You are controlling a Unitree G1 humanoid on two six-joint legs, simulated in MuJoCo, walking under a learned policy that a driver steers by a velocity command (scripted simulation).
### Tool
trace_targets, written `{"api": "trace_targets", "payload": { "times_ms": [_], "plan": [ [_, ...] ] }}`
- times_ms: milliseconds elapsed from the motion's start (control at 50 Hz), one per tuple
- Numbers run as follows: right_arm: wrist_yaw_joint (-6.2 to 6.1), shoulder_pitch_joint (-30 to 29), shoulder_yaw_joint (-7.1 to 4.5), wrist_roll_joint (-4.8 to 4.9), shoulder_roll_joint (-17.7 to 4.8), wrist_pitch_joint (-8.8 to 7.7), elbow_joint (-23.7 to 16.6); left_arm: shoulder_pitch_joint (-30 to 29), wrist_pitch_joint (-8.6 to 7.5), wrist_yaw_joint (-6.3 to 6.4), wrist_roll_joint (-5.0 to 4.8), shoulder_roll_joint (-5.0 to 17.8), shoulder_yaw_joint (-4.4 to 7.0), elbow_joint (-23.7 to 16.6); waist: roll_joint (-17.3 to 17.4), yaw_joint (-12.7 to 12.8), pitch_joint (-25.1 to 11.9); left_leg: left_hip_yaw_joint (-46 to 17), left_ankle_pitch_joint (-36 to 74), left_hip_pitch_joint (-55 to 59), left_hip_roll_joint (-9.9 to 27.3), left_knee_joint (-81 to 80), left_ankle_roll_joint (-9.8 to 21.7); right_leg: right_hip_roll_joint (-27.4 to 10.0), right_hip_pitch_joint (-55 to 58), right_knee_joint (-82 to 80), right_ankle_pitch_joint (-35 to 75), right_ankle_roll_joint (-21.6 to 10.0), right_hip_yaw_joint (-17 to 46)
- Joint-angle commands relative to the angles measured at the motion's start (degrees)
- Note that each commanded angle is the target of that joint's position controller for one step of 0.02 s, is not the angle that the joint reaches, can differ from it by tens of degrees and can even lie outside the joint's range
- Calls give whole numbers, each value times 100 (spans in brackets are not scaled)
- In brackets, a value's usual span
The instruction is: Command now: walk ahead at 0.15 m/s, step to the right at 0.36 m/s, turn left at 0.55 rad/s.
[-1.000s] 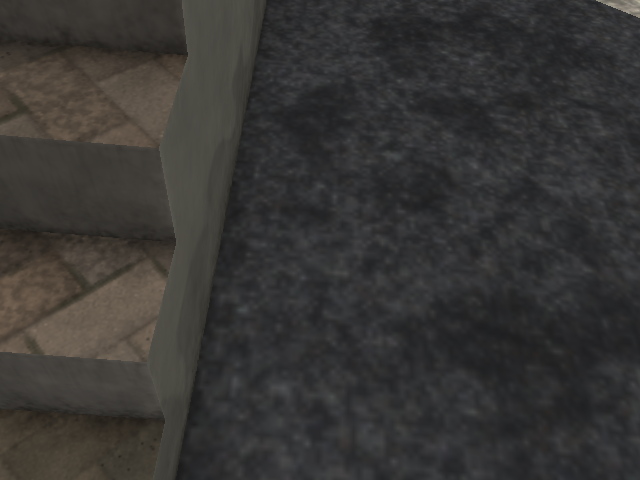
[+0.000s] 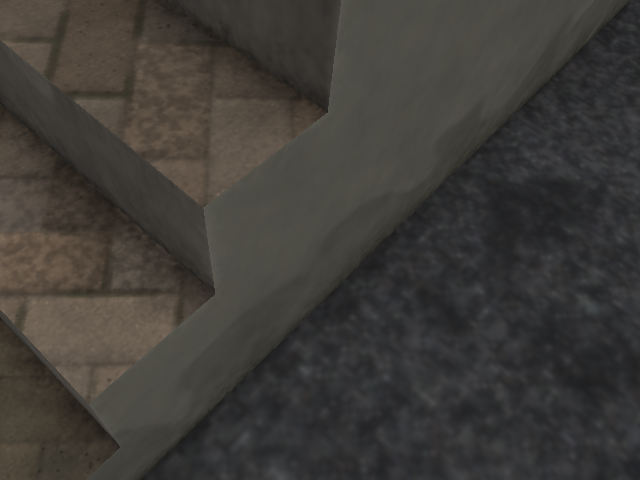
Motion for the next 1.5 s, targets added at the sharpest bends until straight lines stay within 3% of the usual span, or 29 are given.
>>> {"api": "trace_targets", "payload": {
  "times_ms": [20, 80, 100, 120, 140, 200, 320, 380, 400, 420, 440, 480, 540, 700, 800, 820, 840, 860, 880, 920, 960, 1080, 1180, 1200, 1220, 1240, 1300, 1380, 1500],
  "plan": [
    [-58, -656, -293, -2, -982, -190, -566, 289, -73, 48, -95, 197, 117, -283, 1576, 171, -918, -462, 1663, -660, 657, -800, 633, 325, 1928, -988, 389, -89, -623],
    [-146, -658, -235, -74, -729, -222, -527, 1273, -191, 210, -41, 501, 325, 139, 850, 625, -922, -536, 930, -609, 534, 156, 393, 306, 2966, -2233, -111, -324, -651],
    [-106, -157, -138, -128, -353, -209, -479, 1557, -302, 221, 88, 784, 358, 192, -235, 598, -1188, -43, -766, -858, -25, 1639, 243, -372, 3450, -2319, 676, -398, -130],
    [-119, 726, -30, -33, 18, -129, -568, 1364, -273, 171, 146, 1684, 560, 89, -2347, 261, -1790, 682, -2582, -1809, -1000, 3200, 19, -1527, 3927, -2645, 1964, -1149, 1542],
    [-188, 662, -36, -11, -161, -40, -354, 1185, -224, 127, -12, 1388, 536, -16, -2119, 456, -1842, 533, -2377, -1935, -829, 4275, 146, -1398, 3529, -3145, 1043, -1433, 1727],
    [-115, -398, -112, 76, -547, -17, -417, 645, -204, 189, -70, 575, 291, 102, -931, 406, -1276, 438, -1278, -1678, -592, 3978, 229, -673, 2810, -2885, 73, -1211, 513],
    [-180, -601, 190, 113, -117, 73, -290, 773, -97, 299, 6, 433, 237, 332, -1038, 459, -1129, 1037, -1341, -552, -323, 1470, 482, -490, 2583, -2931, 742, -1546, 318],
    [-256, -107, 291, 99, -33, 33, 30, 796, 25, 287, -31, 472, 213, 439, -816, 161, -1129, 1119, 235, 766, -122, -448, 651, -236, 1927, -2736, 48, -1342, 234],
    [-277, 31, 286, -10, -205, 4, 98, 958, 28, 302, -100, 430, 203, 495, -99, 54, -1036, 508, 631, 1576, 345, -1168, 725, -32, 1015, -2419, -887, -988, 75],
    [-291, 17, 192, -157, -757, -3, -79, 993, -10, 267, -117, 170, 123, 303, 1581, -10, -924, -1927, -634, 1937, 2320, -1922, 1161, 476, -216, -963, -2173, -506, -512],
    [-340, 49, 28, -127, -1177, 59, 30, 674, 65, 264, 45, 878, 298, 227, 1388, -79, -152, -2467, 726, 446, 2970, -2095, 1852, 632, -196, 230, -2347, -335, -450],
    [-267, -523, 172, 49, -611, -49, 96, 893, 124, 172, 66, 953, 369, 526, 620, 430, -104, -1215, 1577, 274, 2131, -1835, 1578, 584, 106, 1123, -1592, -209, 50],
    [-226, -672, 236, 73, -387, -232, 239, 1251, 96, 52, 92, 706, 322, 966, 766, 513, -529, -28, 3448, 993, 1313, -1306, 1085, 664, 259, 1151, -995, -30, 37],
    [-218, -28, 15, 15, -906, -224, 752, 129, 178, 20, -50, 397, 114, 769, 1329, -46, -455, 139, 2258, 918, 1423, -1476, 1114, 387, 663, -580, -877, 130, -452],
    [-242, -585, -130, 38, -1180, -175, 684, 633, 130, 8, -77, 559, 188, 978, 1307, 445, -620, 220, 1782, 106, 1427, -1002, 784, 482, 2356, -2452, -824, -320, -712],
    [-225, -409, -49, 19, -909, -178, 725, 1060, 76, 52, -18, 717, 255, 1216, 761, 581, -926, 485, 1595, -211, 1074, -257, 631, 580, 3242, -2818, -719, -464, -783],
    [-186, -104, 88, -93, -426, -141, 707, 1467, -24, 52, 55, 1059, 310, 1348, -463, 693, -1369, 966, -105, -730, 458, 1108, 475, -207, 4018, -3112, -585, -590, -33],
    [-204, -227, 244, -82, 104, -60, 447, 1223, -55, 86, 21, 1939, 455, 1204, -2245, 747, -1394, 1388, -2043, -2068, -591, 2234, 344, -1209, 3972, -3326, 136, -1323, 1410],
    [-292, -354, 228, 9, -160, -8, 565, 1284, -98, 171, -35, 1550, 376, 1260, -1754, 927, -1418, 664, -2073, -1931, -440, 3313, 536, -1162, 3626, -3413, 32, -1657, 1281],
    [-217, -349, 114, 68, -553, -30, 688, 622, -113, 261, -58, 911, 168, 1248, -848, 468, -1042, 529, -1240, -1926, -267, 3334, 655, -575, 3267, -3181, -132, -1302, 532],
    [-181, -106, 116, -35, -571, 7, 883, 235, -127, 337, -100, 716, 100, 1148, -831, 263, -1025, 1005, -759, -1676, -135, 3356, 480, -330, 3124, -3103, 742, -1333, 227],
    [-267, -535, 338, 41, -184, 75, 941, 350, -71, 391, 6, 622, 12, 1296, -688, 459, -699, 1308, -829, -1145, 27, 1819, 487, -405, 2650, -3266, 256, -1750, 557],
    [-440, 42, 396, 89, -155, -38, 1264, 144, -36, 399, -73, 720, -1, 1365, -110, 11, -746, 1225, 496, 584, 178, -336, 687, -102, 1895, -2910, 211, -1281, 581],
    [-464, 454, 322, -13, -409, -81, 1373, 85, -85, 400, -152, 771, 5, 1330, 508, -230, -809, 592, 648, 1498, 702, -1092, 820, 163, 1126, -2311, -85, -909, 373],
    [-458, 548, 137, -77, -1151, -28, 1239, 185, -119, 360, -196, 603, -30, 1130, 2049, -241, -779, -2044, 9, 1744, 2793, -2003, 1708, 1004, -70, -388, -2041, -413, -488],
    [-459, 528, 152, -122, -927, 12, 1403, 12, -44, 374, 60, 1121, 120, 1218, 1420, -168, -535, -2424, 822, 856, 3032, -2087, 2035, 1063, -51, 1021, -2468, -409, 114],
    [-357, -358, 209, 67, -579, -157, 1251, 531, -22, 225, 90, 1000, 207, 1531, 527, 463, -496, -672, 1222, 588, 2036, -1866, 1435, 868, 155, 1762, -1393, -299, 704],
    [-215, -210, 185, 23, -484, -279, 1371, 326, 57, 23, 68, 509, 81, 1572, 887, 259, -668, 469, 2518, 941, 1423, -1509, 1108, 854, 261, 966, -988, -3, 254],
    [-176, -197, -100, -48, -970, -227, 1431, -282, 140, -65, -57, 425, -31, 1265, 1559, 68, -527, 719, 798, 96, 1375, -1871, 868, 416, 1468, -1098, -966, 51, -550]
  ]
}}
